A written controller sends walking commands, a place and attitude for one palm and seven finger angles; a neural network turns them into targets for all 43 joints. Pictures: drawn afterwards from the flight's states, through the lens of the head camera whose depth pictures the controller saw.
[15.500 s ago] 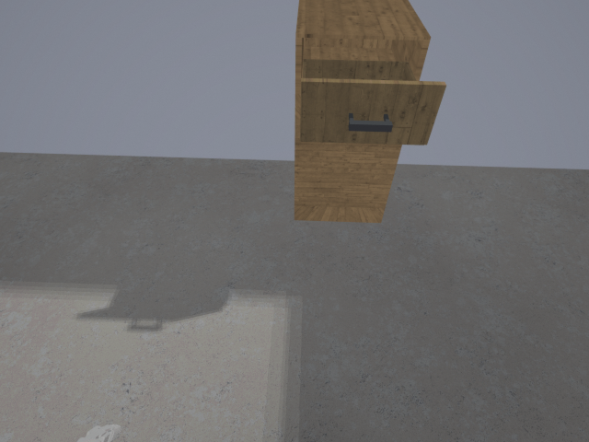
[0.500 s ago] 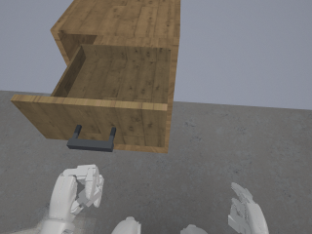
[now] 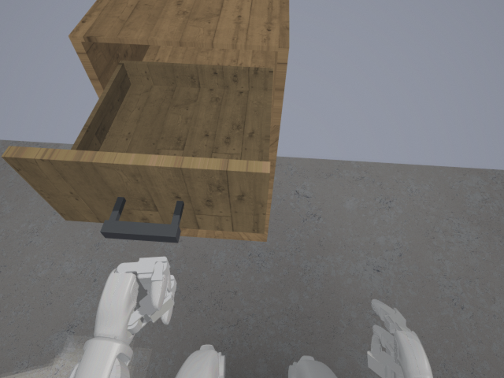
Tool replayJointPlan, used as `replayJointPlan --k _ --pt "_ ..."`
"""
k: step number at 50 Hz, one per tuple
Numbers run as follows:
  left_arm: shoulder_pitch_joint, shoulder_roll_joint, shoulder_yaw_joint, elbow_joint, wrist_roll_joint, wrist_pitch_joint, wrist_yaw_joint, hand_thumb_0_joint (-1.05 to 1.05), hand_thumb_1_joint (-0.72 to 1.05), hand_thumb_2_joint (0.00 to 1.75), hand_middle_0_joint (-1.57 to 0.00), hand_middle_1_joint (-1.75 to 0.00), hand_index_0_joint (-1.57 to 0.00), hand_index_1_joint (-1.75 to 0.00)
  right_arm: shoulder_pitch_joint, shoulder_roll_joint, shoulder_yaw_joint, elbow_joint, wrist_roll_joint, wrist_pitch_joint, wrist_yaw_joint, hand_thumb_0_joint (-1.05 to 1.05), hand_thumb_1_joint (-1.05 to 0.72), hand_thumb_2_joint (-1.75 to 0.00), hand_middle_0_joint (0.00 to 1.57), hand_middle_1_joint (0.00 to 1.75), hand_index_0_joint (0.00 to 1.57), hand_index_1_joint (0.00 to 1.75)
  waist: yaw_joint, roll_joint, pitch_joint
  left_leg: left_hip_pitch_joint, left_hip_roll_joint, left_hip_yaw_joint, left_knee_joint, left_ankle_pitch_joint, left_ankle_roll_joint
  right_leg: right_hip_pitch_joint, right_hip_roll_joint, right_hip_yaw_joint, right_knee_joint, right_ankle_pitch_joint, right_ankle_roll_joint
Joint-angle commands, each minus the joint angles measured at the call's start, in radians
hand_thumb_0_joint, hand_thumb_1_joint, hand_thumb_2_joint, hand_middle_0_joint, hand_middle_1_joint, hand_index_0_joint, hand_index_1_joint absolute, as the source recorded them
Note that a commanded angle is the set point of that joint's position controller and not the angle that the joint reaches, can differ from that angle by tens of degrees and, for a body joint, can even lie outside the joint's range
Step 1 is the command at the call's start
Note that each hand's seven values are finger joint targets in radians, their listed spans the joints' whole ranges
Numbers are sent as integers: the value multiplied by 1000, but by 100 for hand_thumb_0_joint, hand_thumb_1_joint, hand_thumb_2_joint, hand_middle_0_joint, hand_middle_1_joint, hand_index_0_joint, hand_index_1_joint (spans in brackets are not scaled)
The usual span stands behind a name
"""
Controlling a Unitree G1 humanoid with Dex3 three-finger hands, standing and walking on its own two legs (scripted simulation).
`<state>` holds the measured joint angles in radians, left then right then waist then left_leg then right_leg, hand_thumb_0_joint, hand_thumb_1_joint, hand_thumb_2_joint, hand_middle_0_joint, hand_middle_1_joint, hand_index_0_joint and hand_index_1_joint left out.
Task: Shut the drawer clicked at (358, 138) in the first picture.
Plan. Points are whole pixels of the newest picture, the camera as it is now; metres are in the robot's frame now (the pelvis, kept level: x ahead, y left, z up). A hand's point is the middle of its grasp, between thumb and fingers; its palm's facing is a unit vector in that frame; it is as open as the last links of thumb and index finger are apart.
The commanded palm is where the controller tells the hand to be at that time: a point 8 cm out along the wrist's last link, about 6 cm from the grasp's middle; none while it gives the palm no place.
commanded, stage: bring the fist close to the handle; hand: left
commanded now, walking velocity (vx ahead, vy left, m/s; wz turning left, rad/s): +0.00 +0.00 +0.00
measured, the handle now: (145, 218) +0.34 +0.18 +0.05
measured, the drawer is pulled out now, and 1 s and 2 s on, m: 0.29 0.24 0.11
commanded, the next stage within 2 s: push the drawer shut in 0.04 s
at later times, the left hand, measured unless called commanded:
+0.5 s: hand (170, 267) +0.27 +0.13 +0.06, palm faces -0.06 -1.00 -0.05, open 3.2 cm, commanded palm +0.25 +0.19 +0.06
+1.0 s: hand (175, 234) +0.32 +0.13 +0.06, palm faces -0.07 -1.00 -0.03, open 2.7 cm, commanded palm +0.31 +0.18 +0.06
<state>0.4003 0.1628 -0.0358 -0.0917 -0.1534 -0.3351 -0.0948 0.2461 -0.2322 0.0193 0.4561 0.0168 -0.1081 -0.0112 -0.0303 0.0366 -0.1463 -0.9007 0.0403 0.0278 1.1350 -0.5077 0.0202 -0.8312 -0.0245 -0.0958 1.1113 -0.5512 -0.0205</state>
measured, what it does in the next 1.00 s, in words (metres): stands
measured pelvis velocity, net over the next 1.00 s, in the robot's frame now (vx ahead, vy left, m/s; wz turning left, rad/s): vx -0.02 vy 0.00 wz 0.01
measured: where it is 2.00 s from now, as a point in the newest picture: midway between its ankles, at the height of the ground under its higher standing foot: outside the picture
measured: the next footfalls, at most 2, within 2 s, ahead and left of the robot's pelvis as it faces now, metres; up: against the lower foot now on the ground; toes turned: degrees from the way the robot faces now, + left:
none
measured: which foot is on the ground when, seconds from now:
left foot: down 0.00-1.00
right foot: down 0.00-1.00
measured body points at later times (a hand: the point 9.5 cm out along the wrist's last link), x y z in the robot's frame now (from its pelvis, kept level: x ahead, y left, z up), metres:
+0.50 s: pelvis +0.00 -0.01 +0.00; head +0.07 -0.01 +0.44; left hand +0.26 +0.18 +0.06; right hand +0.18 -0.24 -0.09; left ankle +0.02 +0.11 -0.65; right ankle +0.00 -0.11 -0.65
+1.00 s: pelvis -0.02 +0.00 +0.00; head +0.06 +0.00 +0.45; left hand +0.32 +0.18 +0.06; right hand +0.14 -0.25 -0.10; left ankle +0.02 +0.11 -0.65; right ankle +0.00 -0.11 -0.65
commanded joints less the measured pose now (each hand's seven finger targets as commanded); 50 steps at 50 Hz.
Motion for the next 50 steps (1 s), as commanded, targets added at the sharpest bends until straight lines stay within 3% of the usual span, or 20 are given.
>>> replayJointPlan --k 1,3,6,7,10,15,18,23,26,27,29,33,35,38,40,43,48,50 --pt "-35 103 98 -302 -11 -134 26 0 90 90 -140 -160 -140 -160 -48 -111 -58 -156 -2 -55 -13 0 -90 -90 20 30 20 30 14 25 -254 221 -27 -53 -157 278 4 114 30 38 -147 277 -9" --pt "-22 89 85 -298 -14 -146 29 0 90 90 -140 -160 -140 -160 -45 -111 -59 -150 -3 -57 -8 0 -90 -90 20 30 20 30 8 39 -254 228 -25 -53 -151 299 1 107 29 34 -143 298 -8" --pt "-6 47 36 -234 -7 -122 11 0 90 90 -140 -160 -140 -160 -45 -119 -61 -145 -1 -52 -4 0 -90 -90 20 30 20 30 -19 -6 -212 200 -23 -57 -145 272 3 82 31 31 -150 286 -1" --pt "20 40 25 -215 -6 -108 0 0 90 90 -140 -160 -140 -160 -43 -121 -62 -149 0 -48 -2 0 -90 -90 20 30 20 30 -16 -12 -202 189 -25 -56 -148 266 3 91 31 33 -154 288 -1" --pt "-55 72 35 -180 0 -77 -21 0 90 90 -140 -160 -140 -160 -43 -135 -62 -147 3 -39 -11 0 -90 -90 20 30 20 30 -35 -68 -172 150 -27 -57 -137 214 9 82 30 46 -170 248 4" --pt "-149 115 94 -253 -13 -105 3 0 90 90 -140 -160 -140 -160 -45 -128 -58 -145 -1 -45 -22 0 -90 -90 20 30 20 30 -12 -12 -246 192 -28 -57 -135 264 8 101 29 45 -151 283 -3" --pt "-194 86 77 -243 -17 -120 22 0 90 90 -140 -160 -140 -160 -44 -120 -56 -131 -2 -50 -17 0 -90 -90 20 30 20 30 -16 13 -265 220 -27 -56 -137 286 5 99 28 42 -150 302 -3" --pt "-241 90 85 -77 -6 -73 1 0 90 90 -140 -160 -140 -160 -39 -135 -56 -108 0 -34 -12 0 -90 -90 20 30 20 30 -28 -52 -227 164 -31 -46 -135 247 7 114 25 58 -173 294 4" --pt "-274 93 93 -48 -21 -41 -25 0 90 90 -140 -160 -140 -160 -43 -141 -56 -115 7 -23 -14 0 -90 -90 20 30 20 30 -25 -52 -237 171 -33 -42 -149 246 8 140 22 63 -190 302 6" --pt "-332 97 84 -57 -21 -39 -27 0 90 90 -140 -160 -140 -160 -45 -143 -54 -108 9 -21 -16 0 -90 -90 20 30 20 30 -38 -35 -231 178 -33 -42 -147 233 9 126 20 65 -197 288 8" --pt "-381 102 95 -43 -24 -39 -23 0 90 90 -140 -160 -140 -160 -42 -144 -54 -98 8 -22 -21 0 -90 -90 20 30 20 30 -38 -38 -227 184 -32 -47 -153 225 9 120 21 62 -199 270 6" --pt "-500 111 117 32 -33 -58 -17 0 90 90 -140 -160 -140 -160 -38 -146 -53 -61 7 -24 -27 0 -90 -90 20 30 20 30 -56 -82 -199 157 -31 -52 -143 182 12 93 20 70 -214 213 10" --pt "-549 137 131 64 -29 -67 -19 0 90 90 -140 -160 -140 -160 -43 -151 -52 -51 8 -24 -30 0 -90 -90 20 30 20 30 -58 -74 -201 150 -29 -51 -141 172 14 84 21 76 -215 192 9" --pt "-625 123 120 96 -32 -69 -29 0 90 90 -140 -160 -140 -160 -49 -148 -50 -40 11 -24 -27 0 -90 -90 20 30 20 30 -47 -2 -232 174 -34 -51 -154 163 9 85 17 76 -213 178 3" --pt "-669 140 129 127 -30 -63 -26 0 90 90 -140 -160 -140 -160 -49 -153 -52 -31 14 -21 -27 0 -90 -90 20 30 20 30 -55 -8 -235 182 -30 -56 -160 155 12 74 19 74 -218 163 4" --pt "-725 114 103 147 -28 -54 -24 0 90 90 -140 -160 -140 -160 -40 -153 -52 -30 14 -18 -23 0 -90 -90 20 30 20 30 -53 -2 -272 215 -31 -60 -174 174 9 88 19 68 -217 188 3" --pt "-795 108 100 201 -21 -51 -2 0 90 90 -140 -160 -140 -160 -30 -156 -52 -20 13 -9 -17 0 -90 -90 20 30 20 30 -51 -9 -276 233 -30 -65 -192 175 6 88 21 60 -222 188 2" --pt "-808 113 106 245 -14 -55 8 0 90 90 -140 -160 -140 -160 -22 -160 -52 -14 11 -5 -15 0 -90 -90 20 30 20 30 -55 -49 -257 221 -27 -71 -198 169 8 81 25 54 -223 178 2"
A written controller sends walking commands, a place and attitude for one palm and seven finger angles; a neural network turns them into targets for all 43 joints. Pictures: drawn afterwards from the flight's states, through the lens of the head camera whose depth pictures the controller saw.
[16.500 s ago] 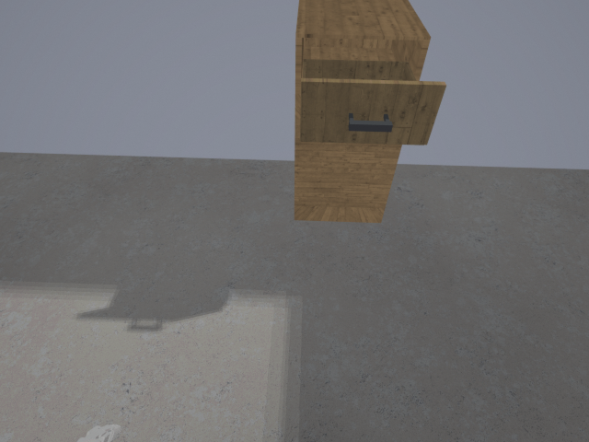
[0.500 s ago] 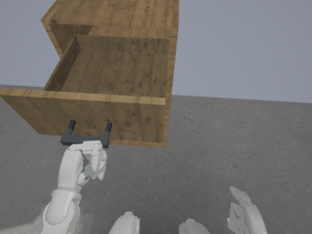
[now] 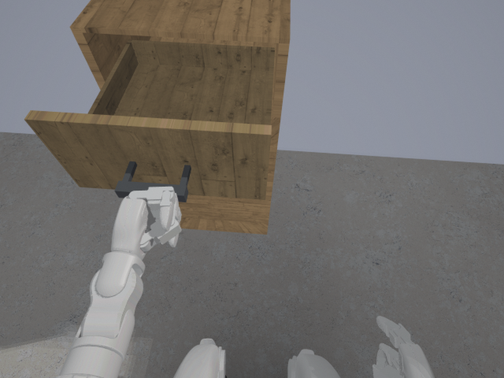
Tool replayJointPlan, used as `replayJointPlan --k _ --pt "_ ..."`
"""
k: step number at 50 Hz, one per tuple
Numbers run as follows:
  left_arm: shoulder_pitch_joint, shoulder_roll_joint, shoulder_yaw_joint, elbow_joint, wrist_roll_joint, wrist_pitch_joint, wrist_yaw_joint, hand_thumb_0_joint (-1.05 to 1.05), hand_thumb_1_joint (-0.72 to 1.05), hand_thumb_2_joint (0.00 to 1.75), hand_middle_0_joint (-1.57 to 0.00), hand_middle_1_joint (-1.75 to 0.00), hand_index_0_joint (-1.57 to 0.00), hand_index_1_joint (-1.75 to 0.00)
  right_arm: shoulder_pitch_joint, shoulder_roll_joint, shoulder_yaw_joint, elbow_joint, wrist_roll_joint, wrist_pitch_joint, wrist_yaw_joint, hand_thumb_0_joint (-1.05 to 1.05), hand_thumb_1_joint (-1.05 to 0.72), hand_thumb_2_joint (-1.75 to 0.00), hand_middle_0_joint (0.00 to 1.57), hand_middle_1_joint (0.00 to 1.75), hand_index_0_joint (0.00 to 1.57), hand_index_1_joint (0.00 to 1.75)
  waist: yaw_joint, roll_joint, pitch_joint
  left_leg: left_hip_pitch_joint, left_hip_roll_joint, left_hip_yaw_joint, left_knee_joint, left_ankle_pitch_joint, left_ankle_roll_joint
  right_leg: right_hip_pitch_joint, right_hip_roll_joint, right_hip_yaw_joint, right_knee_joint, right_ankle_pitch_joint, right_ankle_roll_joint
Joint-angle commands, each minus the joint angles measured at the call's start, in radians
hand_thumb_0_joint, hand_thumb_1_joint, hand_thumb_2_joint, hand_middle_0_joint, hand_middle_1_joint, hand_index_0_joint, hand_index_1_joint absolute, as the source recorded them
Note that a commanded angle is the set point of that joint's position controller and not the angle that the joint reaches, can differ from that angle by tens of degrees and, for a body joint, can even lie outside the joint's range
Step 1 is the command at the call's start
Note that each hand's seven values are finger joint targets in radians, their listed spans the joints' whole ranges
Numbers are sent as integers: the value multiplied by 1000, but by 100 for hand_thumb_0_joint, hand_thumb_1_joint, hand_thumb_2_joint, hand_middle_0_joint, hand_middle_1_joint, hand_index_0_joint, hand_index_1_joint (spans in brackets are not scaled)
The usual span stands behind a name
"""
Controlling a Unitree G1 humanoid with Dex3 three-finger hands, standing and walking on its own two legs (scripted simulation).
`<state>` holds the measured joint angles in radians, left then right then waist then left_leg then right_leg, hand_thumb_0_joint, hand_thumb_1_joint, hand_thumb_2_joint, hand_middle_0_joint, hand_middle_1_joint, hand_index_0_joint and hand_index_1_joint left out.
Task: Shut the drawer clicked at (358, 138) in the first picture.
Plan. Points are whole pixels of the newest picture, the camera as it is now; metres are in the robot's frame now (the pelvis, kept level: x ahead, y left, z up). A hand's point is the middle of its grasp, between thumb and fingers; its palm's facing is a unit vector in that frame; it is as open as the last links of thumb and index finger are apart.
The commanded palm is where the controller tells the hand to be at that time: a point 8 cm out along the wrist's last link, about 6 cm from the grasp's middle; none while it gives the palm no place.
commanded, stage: push the drawer shut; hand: left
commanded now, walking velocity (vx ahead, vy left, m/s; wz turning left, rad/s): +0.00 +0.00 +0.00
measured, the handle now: (155, 180) +0.42 +0.18 +0.05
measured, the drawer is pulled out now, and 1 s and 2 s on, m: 0.24 0.11 0.00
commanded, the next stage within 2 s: none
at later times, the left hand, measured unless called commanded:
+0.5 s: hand (184, 191) +0.40 +0.13 +0.05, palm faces -0.07 -1.00 -0.03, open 2.7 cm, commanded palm +0.39 +0.18 +0.05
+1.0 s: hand (194, 159) +0.46 +0.12 +0.05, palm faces -0.04 -1.00 -0.04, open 2.8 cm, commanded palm +0.45 +0.17 +0.05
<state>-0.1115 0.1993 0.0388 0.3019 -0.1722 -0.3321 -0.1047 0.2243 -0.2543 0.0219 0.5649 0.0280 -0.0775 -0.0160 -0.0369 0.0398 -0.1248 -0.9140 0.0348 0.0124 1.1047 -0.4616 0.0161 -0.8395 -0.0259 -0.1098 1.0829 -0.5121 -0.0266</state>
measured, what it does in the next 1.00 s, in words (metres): stands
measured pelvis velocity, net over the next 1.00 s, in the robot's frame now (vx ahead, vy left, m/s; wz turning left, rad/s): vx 0.00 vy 0.00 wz -0.03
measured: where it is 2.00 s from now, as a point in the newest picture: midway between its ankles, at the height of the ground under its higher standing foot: outside the picture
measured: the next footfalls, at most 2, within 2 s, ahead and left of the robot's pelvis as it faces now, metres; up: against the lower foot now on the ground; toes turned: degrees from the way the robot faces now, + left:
none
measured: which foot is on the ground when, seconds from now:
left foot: down 0.00-1.00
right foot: down 0.00-1.00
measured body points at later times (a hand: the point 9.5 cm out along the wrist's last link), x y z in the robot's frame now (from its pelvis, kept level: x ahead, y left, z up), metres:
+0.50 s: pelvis +0.00 +0.01 +0.00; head +0.09 +0.01 +0.44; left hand +0.39 +0.18 +0.05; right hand +0.10 -0.25 -0.11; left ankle +0.04 +0.11 -0.66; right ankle +0.01 -0.11 -0.66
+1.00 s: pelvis +0.00 +0.00 -0.01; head +0.11 +0.00 +0.43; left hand +0.46 +0.17 +0.06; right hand +0.05 -0.25 -0.13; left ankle +0.04 +0.11 -0.66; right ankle +0.01 -0.11 -0.66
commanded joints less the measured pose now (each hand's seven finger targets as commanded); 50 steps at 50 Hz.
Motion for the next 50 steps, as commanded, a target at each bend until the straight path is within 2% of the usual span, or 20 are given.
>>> replayJointPlan --k 1,4,5,8,11,12,13,14,16,22,24,27,32,35,37,41,43,46,48,50 --pt "-325 72 30 -144 4 -65 21 0 90 90 -140 -160 -140 -160 0 -135 -54 -120 0 -34 -8 0 -90 -90 20 30 20 30 -53 -48 -273 236 -22 -53 -168 114 12 84 25 70 -197 135 9" --pt "-391 64 25 -103 12 -80 30 0 90 90 -140 -160 -140 -160 3 -134 -53 -110 0 -28 -6 0 -90 -90 20 30 20 30 -59 -37 -257 234 -24 -52 -170 90 10 65 25 71 -199 114 8" --pt "-419 92 49 -79 16 -84 35 0 90 90 -140 -160 -140 -160 10 -140 -53 -105 -2 -26 -6 0 -90 -90 20 30 20 30 -62 -56 -250 218 -23 -56 -171 81 12 62 27 69 -195 105 8" --pt "-476 83 48 -40 22 -98 37 0 90 90 -140 -160 -140 -160 16 -136 -54 -95 -3 -19 -4 0 -90 -90 20 30 20 30 -66 -41 -272 233 -25 -53 -169 78 10 54 27 73 -193 106 9" --pt "-502 122 90 -9 26 -107 40 0 90 90 -140 -160 -140 -160 30 -141 -57 -87 -5 -14 -2 0 -90 -90 20 30 20 30 -52 -10 -309 253 -25 -54 -170 107 7 57 30 73 -183 130 4" --pt "-514 96 65 -16 26 -107 38 0 90 90 -140 -160 -140 -160 34 -139 -57 -88 -6 -12 1 0 -90 -90 20 30 20 30 -56 5 -331 273 -25 -55 -172 125 6 63 29 69 -179 148 3" --pt "-519 111 81 -12 28 -109 40 0 90 90 -140 -160 -140 -160 41 -142 -61 -86 -6 -10 2 0 -90 -90 20 30 20 30 -49 1 -351 289 -22 -59 -172 143 2 63 30 67 -175 160 2" --pt "-518 77 54 2 27 -105 36 0 90 90 -140 -160 -140 -160 42 -139 -61 -85 -6 -8 4 0 -90 -90 20 30 20 30 -57 16 -355 301 -22 -55 -170 157 3 58 30 66 -179 173 3" --pt "-528 107 88 45 24 -100 39 0 90 90 -140 -160 -140 -160 55 -147 -62 -76 -8 0 5 0 -90 -90 20 30 20 30 -60 -31 -342 283 -17 -61 -170 167 4 58 34 62 -175 181 5" --pt "-639 115 96 108 33 -119 46 0 90 90 -140 -160 -140 -160 75 -145 -63 -57 -8 14 7 0 -90 -90 20 30 20 30 -72 -7 -323 282 -18 -60 -169 174 2 38 37 62 -174 189 2" --pt "-675 109 100 143 32 -125 51 0 90 90 -140 -160 -140 -160 80 -145 -65 -51 -10 18 8 0 -90 -90 20 30 20 30 -83 -35 -310 266 -18 -58 -165 151 4 32 37 64 -180 173 6" --pt "-748 141 118 193 44 -139 51 0 90 90 -140 -160 -140 -160 91 -148 -63 -41 -11 22 7 0 -90 -90 20 30 20 30 -89 -19 -315 260 -20 -60 -163 133 4 15 38 66 -174 157 4" --pt "-839 158 130 258 54 -146 47 0 90 90 -140 -160 -140 -160 117 -150 -64 -27 -17 33 9 0 -90 -90 20 30 20 30 -98 22 -368 284 -20 -63 -151 165 4 1 40 68 -162 179 3" --pt "-852 173 148 282 55 -148 44 0 90 90 -140 -160 -140 -160 138 -154 -68 -27 -20 39 13 0 -90 -90 20 30 20 30 -94 13 -402 294 -19 -64 -144 206 4 14 44 67 -154 210 2" --pt "-877 148 131 298 54 -149 41 0 90 90 -140 -160 -140 -160 143 -151 -68 -24 -20 45 16 0 -90 -90 20 30 20 30 -99 24 -416 307 -18 -62 -141 220 3 7 44 67 -156 222 4" --pt "-939 194 172 359 60 -160 44 0 90 90 -140 -160 -140 -160 162 -156 -68 -12 -23 52 17 0 -90 -90 20 30 20 30 -110 -4 -393 273 -17 -61 -136 200 6 1 48 70 -156 210 5" --pt "-985 177 159 390 62 -169 46 0 90 90 -140 -160 -140 -160 169 -152 -66 -6 -26 55 19 0 -90 -90 20 30 20 30 -121 -18 -373 252 -20 -60 -134 178 9 -5 48 72 -161 194 7" --pt "-1014 196 181 427 71 -184 52 0 90 90 -140 -160 -140 -160 185 -154 -68 1 -30 58 22 0 -90 -90 20 30 20 30 -119 10 -391 264 -21 -57 -125 203 10 -16 50 73 -153 214 4" --pt "-1054 211 192 455 75 -193 51 0 90 90 -140 -160 -140 -160 195 -154 -69 9 -33 63 23 0 -90 -90 20 30 20 30 -128 -21 -397 239 -23 -53 -116 190 14 -1 50 81 -155 210 9" --pt "-1063 264 230 460 78 -204 46 0 90 90 -140 -160 -140 -160 207 -158 -69 6 -36 65 21 0 -90 -90 20 30 20 30 -120 -3 -429 236 -24 -49 -109 206 16 16 51 88 -146 231 8"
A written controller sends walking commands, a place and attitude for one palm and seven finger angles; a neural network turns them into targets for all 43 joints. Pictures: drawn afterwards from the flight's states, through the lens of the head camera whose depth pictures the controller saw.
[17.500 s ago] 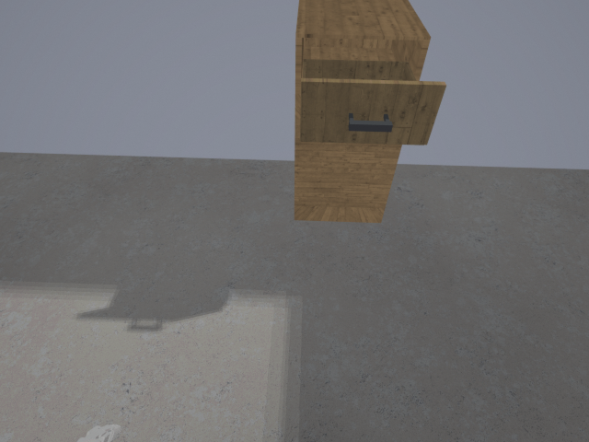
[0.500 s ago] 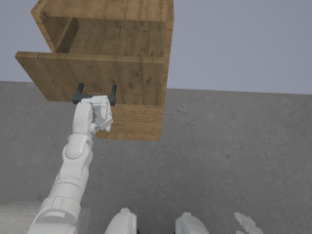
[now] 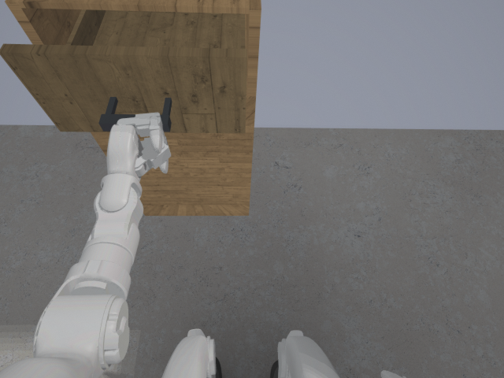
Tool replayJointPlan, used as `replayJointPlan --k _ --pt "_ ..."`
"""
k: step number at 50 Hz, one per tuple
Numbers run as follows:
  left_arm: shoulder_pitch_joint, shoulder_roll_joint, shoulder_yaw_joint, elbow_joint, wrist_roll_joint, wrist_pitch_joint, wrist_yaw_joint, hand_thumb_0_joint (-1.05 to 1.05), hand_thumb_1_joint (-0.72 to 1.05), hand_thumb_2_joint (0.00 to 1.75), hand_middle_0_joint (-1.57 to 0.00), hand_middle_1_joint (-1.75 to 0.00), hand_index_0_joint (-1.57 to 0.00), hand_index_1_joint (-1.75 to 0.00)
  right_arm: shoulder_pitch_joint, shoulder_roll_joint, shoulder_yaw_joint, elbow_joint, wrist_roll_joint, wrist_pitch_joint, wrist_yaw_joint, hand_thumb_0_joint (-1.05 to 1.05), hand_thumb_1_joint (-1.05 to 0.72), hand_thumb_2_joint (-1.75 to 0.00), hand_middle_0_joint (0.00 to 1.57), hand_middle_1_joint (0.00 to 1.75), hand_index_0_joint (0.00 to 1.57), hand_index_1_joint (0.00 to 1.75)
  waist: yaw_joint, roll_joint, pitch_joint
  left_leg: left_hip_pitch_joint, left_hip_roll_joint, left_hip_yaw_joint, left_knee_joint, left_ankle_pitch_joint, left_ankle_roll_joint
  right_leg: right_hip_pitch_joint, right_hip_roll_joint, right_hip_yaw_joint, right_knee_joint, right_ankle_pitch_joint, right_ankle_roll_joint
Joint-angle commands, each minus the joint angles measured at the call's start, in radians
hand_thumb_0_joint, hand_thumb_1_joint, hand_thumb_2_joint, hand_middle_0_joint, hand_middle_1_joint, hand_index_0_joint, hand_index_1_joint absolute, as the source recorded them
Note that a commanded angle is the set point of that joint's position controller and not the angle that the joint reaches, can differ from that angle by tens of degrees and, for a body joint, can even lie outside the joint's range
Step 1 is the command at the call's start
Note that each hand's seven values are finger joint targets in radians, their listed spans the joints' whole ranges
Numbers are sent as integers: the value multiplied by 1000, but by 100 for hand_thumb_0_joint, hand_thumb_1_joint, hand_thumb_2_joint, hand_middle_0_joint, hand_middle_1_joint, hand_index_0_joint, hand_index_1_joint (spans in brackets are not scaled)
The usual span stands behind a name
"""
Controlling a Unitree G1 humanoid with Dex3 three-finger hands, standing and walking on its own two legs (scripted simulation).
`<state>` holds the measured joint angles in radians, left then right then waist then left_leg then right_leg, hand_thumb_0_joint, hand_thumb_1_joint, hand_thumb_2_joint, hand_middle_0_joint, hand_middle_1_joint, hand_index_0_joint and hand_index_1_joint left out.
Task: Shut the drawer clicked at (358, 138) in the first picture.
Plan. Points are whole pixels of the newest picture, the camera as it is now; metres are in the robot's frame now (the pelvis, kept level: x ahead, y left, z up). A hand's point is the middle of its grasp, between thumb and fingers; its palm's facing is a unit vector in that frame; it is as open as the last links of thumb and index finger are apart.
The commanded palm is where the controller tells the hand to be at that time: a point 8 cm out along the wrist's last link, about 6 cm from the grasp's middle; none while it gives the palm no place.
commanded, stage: push the drawer shut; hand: left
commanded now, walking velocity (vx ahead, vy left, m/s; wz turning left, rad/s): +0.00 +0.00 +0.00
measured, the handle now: (138, 113) +0.54 +0.18 +0.06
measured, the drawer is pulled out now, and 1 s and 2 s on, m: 0.11 0.00 0.00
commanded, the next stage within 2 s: pull the fist back off the drawer in 1.36 s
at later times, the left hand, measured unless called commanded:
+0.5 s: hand (168, 117) +0.53 +0.13 +0.06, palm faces -0.02 -1.00 -0.04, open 2.8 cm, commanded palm +0.51 +0.17 +0.06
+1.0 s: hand (168, 97) +0.57 +0.13 +0.06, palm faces -0.02 -1.00 -0.03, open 3.0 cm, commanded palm +0.56 +0.16 +0.06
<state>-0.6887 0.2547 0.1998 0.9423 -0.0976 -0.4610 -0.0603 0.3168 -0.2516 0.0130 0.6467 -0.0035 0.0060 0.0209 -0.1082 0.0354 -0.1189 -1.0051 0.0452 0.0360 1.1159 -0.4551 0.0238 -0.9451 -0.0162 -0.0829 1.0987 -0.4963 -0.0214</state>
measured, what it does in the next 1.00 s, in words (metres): stands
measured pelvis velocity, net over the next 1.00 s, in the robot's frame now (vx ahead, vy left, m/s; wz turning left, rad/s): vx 0.00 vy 0.01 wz -0.04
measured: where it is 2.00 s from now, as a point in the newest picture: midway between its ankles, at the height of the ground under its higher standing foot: outside the picture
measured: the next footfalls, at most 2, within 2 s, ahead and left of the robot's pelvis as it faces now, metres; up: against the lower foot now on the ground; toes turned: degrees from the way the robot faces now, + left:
none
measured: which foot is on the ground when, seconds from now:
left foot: down 0.00-1.00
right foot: down 0.00-1.00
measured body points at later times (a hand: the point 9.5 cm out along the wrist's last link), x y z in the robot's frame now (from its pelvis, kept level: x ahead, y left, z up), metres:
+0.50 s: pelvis +0.00 +0.00 -0.01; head +0.14 +0.01 +0.42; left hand +0.52 +0.18 +0.06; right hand +0.00 -0.26 -0.13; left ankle +0.04 +0.11 -0.65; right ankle +0.02 -0.11 -0.65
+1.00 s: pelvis +0.00 +0.01 -0.02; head +0.16 +0.03 +0.40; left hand +0.56 +0.18 +0.07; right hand -0.03 -0.25 -0.12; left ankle +0.04 +0.11 -0.65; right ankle +0.02 -0.11 -0.65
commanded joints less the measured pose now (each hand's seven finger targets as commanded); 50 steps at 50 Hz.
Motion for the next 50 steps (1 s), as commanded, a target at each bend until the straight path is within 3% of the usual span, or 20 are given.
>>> replayJointPlan --k 1,2,7,9,11,13,16,17,20,22,23,27,30,32,34,36,39,40,50 --pt "-498 200 58 -162 9 -75 -3 0 90 90 -140 -160 -140 -160 114 -157 -56 -76 -4 -15 -14 0 -90 -90 20 30 20 30 -52 16 -434 323 -36 -69 -121 195 7 121 41 63 -164 215 3" --pt "-532 183 40 -152 10 -76 -7 0 90 90 -140 -160 -140 -160 118 -155 -56 -71 -4 -13 -13 0 -90 -90 20 30 20 30 -66 13 -429 328 -34 -74 -118 191 8 104 41 59 -163 210 3" --pt "-611 240 78 -84 15 -69 -13 0 90 90 -140 -160 -140 -160 140 -164 -54 -59 -8 -7 -16 0 -90 -90 20 30 20 30 -90 3 -420 282 -32 -71 -101 159 15 90 44 69 -170 184 9" --pt "-627 285 106 -53 21 -64 -15 0 90 90 -140 -160 -140 -160 149 -168 -50 -59 -8 -4 -19 0 -90 -90 20 30 20 30 -88 10 -408 244 -34 -68 -96 144 16 101 44 77 -171 172 7" --pt "-661 277 101 -38 23 -61 -18 0 90 90 -140 -160 -140 -160 158 -167 -49 -55 -11 -4 -18 0 -90 -90 20 30 20 30 -101 28 -426 251 -34 -68 -86 154 18 84 46 76 -167 178 9" --pt "-667 324 130 -19 27 -57 -23 0 90 90 -140 -160 -140 -160 167 -172 -47 -60 -12 -1 -18 0 -90 -90 20 30 20 30 -96 30 -441 235 -33 -69 -80 156 18 95 46 81 -165 178 8" --pt "-701 325 132 -26 28 -56 -32 0 90 90 -140 -160 -140 -160 184 -172 -47 -58 -18 0 -15 0 -90 -90 20 30 20 30 -106 47 -491 265 -29 -74 -69 210 20 94 49 74 -149 226 7" --pt "-694 337 141 -17 28 -52 -33 0 90 90 -140 -160 -140 -160 184 -174 -49 -60 -18 3 -14 0 -90 -90 20 30 20 30 -98 68 -491 268 -28 -73 -68 211 17 86 49 75 -150 221 6" --pt "-760 323 121 -11 30 -46 -36 0 90 90 -140 -160 -140 -160 202 -173 -45 -53 -22 6 -10 0 -90 -90 20 30 20 30 -124 69 -484 270 -25 -81 -60 217 20 58 54 70 -144 219 7" --pt "-750 370 160 -5 37 -43 -30 0 90 90 -140 -160 -140 -160 213 -180 -47 -53 -24 12 -10 0 -90 -90 20 30 20 30 -114 77 -500 275 -22 -82 -60 234 18 64 55 68 -144 227 6" --pt "-755 348 142 2 35 -37 -31 0 90 90 -140 -160 -140 -160 214 -178 -46 -54 -24 14 -7 0 -90 -90 20 30 20 30 -120 77 -500 273 -24 -82 -61 237 19 68 56 68 -145 234 7" --pt "-771 396 181 -6 45 -37 -25 0 90 90 -140 -160 -140 -160 234 -183 -48 -50 -31 24 -5 0 -90 -90 20 30 20 30 -115 84 -535 288 -20 -84 -53 286 18 80 58 64 -135 277 7" --pt "-791 385 171 -4 50 -39 -24 0 90 90 -140 -160 -140 -160 246 -181 -47 -48 -34 30 0 0 -90 -90 20 30 20 30 -122 107 -530 323 -17 -92 -57 308 15 52 61 54 -133 281 4" --pt "-812 364 153 5 54 -38 -19 0 90 90 -140 -160 -140 -160 247 -182 -48 -43 -34 34 4 0 -90 -90 20 30 20 30 -133 114 -516 336 -14 -96 -56 302 13 20 63 50 -137 264 5" --pt "-826 403 182 24 60 -35 -10 0 90 90 -140 -160 -140 -160 259 -189 -47 -37 -37 37 4 0 -90 -90 20 30 20 30 -139 84 -494 315 -11 -100 -57 281 15 18 66 49 -143 242 5" --pt "-844 396 175 37 67 -36 -5 0 90 90 -140 -160 -140 -160 265 -190 -45 -36 -39 39 6 0 -90 -90 20 30 20 30 -145 90 -502 317 -14 -103 -57 285 15 12 67 48 -140 244 5" --pt "-901 413 171 70 78 -29 -2 0 90 90 -140 -160 -140 -160 270 -191 -40 -30 -41 39 5 0 -90 -90 20 30 20 30 -172 93 -462 280 -13 -101 -45 254 19 -15 68 50 -144 218 7" --pt "-922 444 192 59 81 -35 1 0 90 90 -140 -160 -140 -160 278 -196 -39 -26 -44 39 5 0 -90 -90 20 30 20 30 -166 109 -472 297 -11 -111 -46 261 18 -27 68 45 -135 214 3" --pt "-1021 467 183 97 109 -12 0 0 90 90 -140 -160 -140 -160 310 -207 -34 -21 -56 47 8 0 -90 -90 20 30 20 30 -197 175 -550 360 1 -145 -19 326 12 -103 72 28 -105 225 -1"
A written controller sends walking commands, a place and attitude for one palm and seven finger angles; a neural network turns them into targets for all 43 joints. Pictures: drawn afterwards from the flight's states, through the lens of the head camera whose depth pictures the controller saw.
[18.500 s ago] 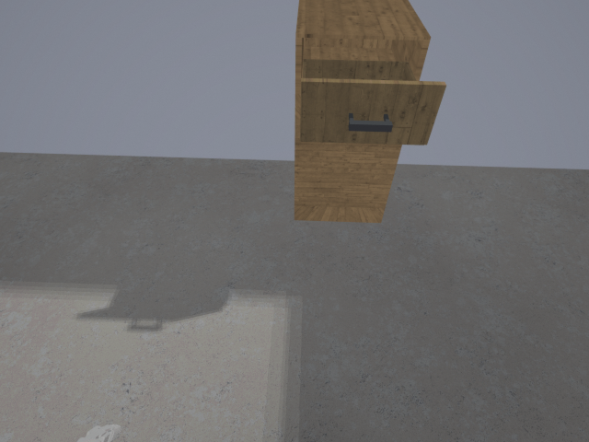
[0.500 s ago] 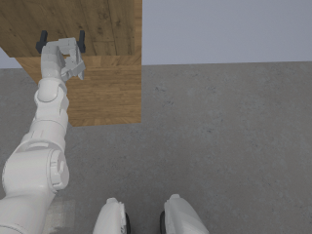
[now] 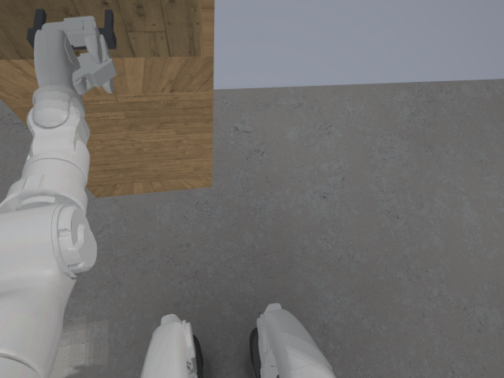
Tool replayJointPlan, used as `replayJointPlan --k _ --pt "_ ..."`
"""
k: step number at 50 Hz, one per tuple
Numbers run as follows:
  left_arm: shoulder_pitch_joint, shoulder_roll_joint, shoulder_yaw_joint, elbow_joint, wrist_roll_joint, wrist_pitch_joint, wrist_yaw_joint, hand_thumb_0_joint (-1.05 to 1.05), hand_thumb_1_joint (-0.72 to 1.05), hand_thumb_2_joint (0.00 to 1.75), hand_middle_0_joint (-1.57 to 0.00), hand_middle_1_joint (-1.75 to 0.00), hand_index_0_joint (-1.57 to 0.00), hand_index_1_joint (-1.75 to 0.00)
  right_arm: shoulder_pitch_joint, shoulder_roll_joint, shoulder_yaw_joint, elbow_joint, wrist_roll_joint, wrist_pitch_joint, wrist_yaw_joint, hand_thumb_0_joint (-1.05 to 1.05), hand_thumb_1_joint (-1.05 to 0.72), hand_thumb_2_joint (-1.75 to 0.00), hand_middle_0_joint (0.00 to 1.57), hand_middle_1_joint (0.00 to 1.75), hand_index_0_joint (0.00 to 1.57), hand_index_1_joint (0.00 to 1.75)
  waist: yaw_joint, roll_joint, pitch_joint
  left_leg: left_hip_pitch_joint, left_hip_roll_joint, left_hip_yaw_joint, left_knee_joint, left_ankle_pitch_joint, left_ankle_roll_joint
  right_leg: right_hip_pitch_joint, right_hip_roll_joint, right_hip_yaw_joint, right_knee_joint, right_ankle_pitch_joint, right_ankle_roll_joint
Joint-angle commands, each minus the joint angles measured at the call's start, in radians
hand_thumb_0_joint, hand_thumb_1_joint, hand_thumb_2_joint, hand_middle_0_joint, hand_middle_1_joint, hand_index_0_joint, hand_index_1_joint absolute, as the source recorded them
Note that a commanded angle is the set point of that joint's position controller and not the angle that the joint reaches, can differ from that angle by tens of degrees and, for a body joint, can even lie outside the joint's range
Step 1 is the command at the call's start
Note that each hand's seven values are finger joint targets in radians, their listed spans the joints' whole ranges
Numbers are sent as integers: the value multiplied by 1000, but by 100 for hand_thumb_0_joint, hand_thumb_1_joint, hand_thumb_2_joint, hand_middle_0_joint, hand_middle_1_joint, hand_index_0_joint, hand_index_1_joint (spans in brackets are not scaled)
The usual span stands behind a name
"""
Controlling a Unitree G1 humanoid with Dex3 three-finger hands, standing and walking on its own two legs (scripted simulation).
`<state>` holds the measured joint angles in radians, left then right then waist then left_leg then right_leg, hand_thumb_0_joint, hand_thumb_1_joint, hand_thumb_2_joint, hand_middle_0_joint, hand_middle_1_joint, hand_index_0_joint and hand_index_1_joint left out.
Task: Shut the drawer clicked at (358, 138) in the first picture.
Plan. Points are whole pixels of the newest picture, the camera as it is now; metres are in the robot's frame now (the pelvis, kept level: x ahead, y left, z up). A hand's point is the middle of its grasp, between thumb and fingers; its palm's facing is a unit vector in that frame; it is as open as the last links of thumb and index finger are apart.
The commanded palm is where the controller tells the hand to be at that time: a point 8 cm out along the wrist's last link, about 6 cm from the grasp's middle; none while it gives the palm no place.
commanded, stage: push the drawer shut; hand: left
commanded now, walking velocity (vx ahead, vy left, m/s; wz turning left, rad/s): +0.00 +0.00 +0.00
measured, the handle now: (74, 28) +0.64 +0.19 +0.07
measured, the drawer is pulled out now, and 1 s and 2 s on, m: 0.00 0.00 0.00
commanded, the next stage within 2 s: pull the fist back off the drawer in 0.36 s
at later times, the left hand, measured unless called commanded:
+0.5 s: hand (100, 57) +0.57 +0.15 +0.08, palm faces +0.03 -1.00 -0.05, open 3.0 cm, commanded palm +0.61 +0.16 +0.08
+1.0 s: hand (106, 60) +0.57 +0.14 +0.08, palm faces +0.02 -1.00 -0.04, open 2.9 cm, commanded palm +0.55 +0.16 +0.08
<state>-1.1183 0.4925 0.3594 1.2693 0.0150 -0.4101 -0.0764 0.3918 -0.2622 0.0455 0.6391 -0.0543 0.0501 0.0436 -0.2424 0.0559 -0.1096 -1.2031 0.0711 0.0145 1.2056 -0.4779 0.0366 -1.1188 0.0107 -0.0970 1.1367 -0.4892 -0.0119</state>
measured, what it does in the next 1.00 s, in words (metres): stands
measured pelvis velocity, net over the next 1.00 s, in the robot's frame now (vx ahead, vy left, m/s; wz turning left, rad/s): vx -0.02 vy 0.00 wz -0.01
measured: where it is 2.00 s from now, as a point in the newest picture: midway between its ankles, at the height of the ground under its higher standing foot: outside the picture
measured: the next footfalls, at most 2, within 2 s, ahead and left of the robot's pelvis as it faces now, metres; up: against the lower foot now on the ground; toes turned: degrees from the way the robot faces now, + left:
none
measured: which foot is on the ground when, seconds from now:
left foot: down 0.00-1.00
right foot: down 0.00-1.00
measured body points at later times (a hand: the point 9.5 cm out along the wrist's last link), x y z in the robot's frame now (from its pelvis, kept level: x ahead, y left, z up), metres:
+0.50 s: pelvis -0.03 +0.00 -0.02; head +0.16 +0.04 +0.39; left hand +0.57 +0.20 +0.09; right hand -0.07 -0.25 -0.11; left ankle +0.04 +0.10 -0.63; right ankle +0.02 -0.12 -0.63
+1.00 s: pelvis -0.02 +0.00 -0.01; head +0.16 +0.03 +0.40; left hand +0.56 +0.19 +0.08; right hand -0.07 -0.25 -0.11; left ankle +0.04 +0.10 -0.63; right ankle +0.02 -0.12 -0.63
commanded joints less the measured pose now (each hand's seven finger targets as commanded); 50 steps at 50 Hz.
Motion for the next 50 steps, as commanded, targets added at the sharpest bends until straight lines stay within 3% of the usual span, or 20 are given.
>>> replayJointPlan --k 1,4,5,8,11,14,17,19,22,25,29,30,32,33,34,38,45,46,48,50 --pt "-612 226 14 -226 1 -56 18 0 90 90 -140 -160 -140 -160 236 -197 -64 -12 -6 5 -14 0 -90 -90 20 30 20 30 -69 171 -554 557 -25 -125 -108 348 -2 57 44 42 -145 214 -9" --pt "-653 272 31 -178 14 -31 28 0 90 90 -140 -160 -140 -160 248 -204 -57 -9 -8 5 -17 0 -90 -90 20 30 20 30 -88 131 -512 474 -26 -121 -98 278 6 54 46 44 -148 174 -6" --pt "-696 255 14 -197 17 -32 29 0 90 90 -140 -160 -140 -160 251 -202 -58 -7 -9 3 -18 0 -90 -90 20 30 20 30 -103 159 -517 496 -25 -128 -100 277 6 28 45 42 -145 169 -6" --pt "-754 260 7 -217 25 -33 42 0 90 90 -140 -160 -140 -160 260 -205 -58 -1 -12 -4 -21 0 -90 -90 20 30 20 30 -112 181 -545 516 -22 -142 -97 257 3 -5 45 38 -139 151 -7" --pt "-787 219 -37 -193 31 -27 48 0 90 90 -140 -160 -140 -160 259 -206 -54 9 -15 -15 -19 0 -90 -90 20 30 20 30 -135 211 -511 524 -20 -159 -103 203 -1 -67 45 31 -137 117 -9" --pt "-831 270 -25 -209 36 -21 56 0 90 90 -140 -160 -140 -160 260 -212 -47 9 -15 -28 -26 0 -90 -90 20 30 20 30 -143 231 -527 496 -21 -156 -100 157 3 -65 44 38 -138 93 -11" --pt "-845 259 -43 -187 37 -11 52 0 90 90 -140 -160 -140 -160 258 -213 -42 13 -13 -41 -29 0 -90 -90 20 30 20 30 -153 245 -533 497 -20 -164 -102 127 3 -86 45 35 -136 77 -12" --pt "-857 292 -37 -186 40 -3 52 0 90 90 -140 -160 -140 -160 257 -217 -35 14 -12 -50 -34 0 -90 -90 20 30 20 30 -154 248 -530 467 -19 -160 -103 96 5 -75 45 40 -137 59 -11" --pt "-874 252 -70 -178 36 7 52 0 90 90 -140 -160 -140 -160 251 -218 -33 23 -12 -67 -38 0 -90 -90 20 30 20 30 -165 281 -509 489 -11 -179 -122 50 0 -123 42 33 -135 44 -12" --pt "-879 284 -51 -177 31 12 56 0 90 90 -140 -160 -140 -160 257 -223 -28 19 -12 -82 -41 0 -90 -90 20 30 20 30 -166 271 -523 473 -14 -179 -122 36 4 -108 42 36 -134 36 -12" --pt "-870 281 -46 -164 36 25 59 0 90 90 -140 -160 -140 -160 257 -226 -28 17 -15 -87 -36 0 -90 -90 20 30 20 30 -159 253 -505 461 -12 -193 -128 8 1 -119 41 27 -126 26 -14" --pt "-883 276 -48 -187 36 18 58 0 90 90 -140 -160 -140 -160 258 -227 -31 14 -17 -90 -34 0 -90 -90 20 30 20 30 -156 281 -523 488 -11 -204 -132 14 -2 -133 40 23 -116 30 -16" --pt "-874 255 -52 -171 32 28 60 0 90 90 -140 -160 -140 -160 256 -228 -32 14 -17 -90 -31 0 -90 -90 20 30 20 30 -160 248 -504 475 -11 -207 -134 -2 -1 -139 37 23 -123 27 -14" --pt "-871 282 -34 -182 37 25 61 0 90 90 -140 -160 -140 -160 261 -230 -33 14 -19 -90 -30 0 -90 -90 20 30 20 30 -147 254 -518 475 -10 -206 -131 3 -2 -127 38 23 -118 28 -15" --pt "-863 253 -53 -170 38 30 59 0 90 90 -140 -160 -140 -160 260 -228 -34 10 -18 -89 -27 0 -90 -90 20 30 20 30 -148 251 -516 473 -12 -210 -132 -7 -3 -135 38 22 -116 24 -15" --pt "-838 251 -38 -168 34 37 58 0 90 90 -140 -160 -140 -160 265 -228 -37 8 -21 -84 -20 0 -90 -90 20 30 20 30 -140 224 -509 461 -14 -205 -128 4 0 -123 36 22 -117 27 -15" --pt "-722 232 -18 -210 16 35 40 0 90 90 -140 -160 -140 -160 260 -220 -45 -8 -17 -67 -8 0 -90 -90 20 30 20 30 -93 224 -554 496 -17 -180 -121 92 -2 -66 39 23 -119 63 -18" --pt "-677 246 1 -212 13 34 37 0 90 90 -140 -160 -140 -160 260 -220 -48 -14 -14 -60 -7 0 -90 -90 20 30 20 30 -74 216 -555 507 -15 -182 -128 112 -6 -52 39 20 -120 73 -19" --pt "-640 194 -30 -243 1 31 30 0 90 90 -140 -160 -140 -160 247 -213 -53 -22 -9 -52 -3 0 -90 -90 20 30 20 30 -70 204 -560 525 -16 -171 -130 139 -6 -33 40 24 -132 87 -17" --pt "-591 187 -21 -271 -5 20 28 0 90 90 -140 -160 -140 -160 247 -209 -57 -25 -8 -47 1 0 -90 -90 20 30 20 30 -51 209 -574 549 -17 -162 -133 183 -7 -9 42 23 -132 108 -19"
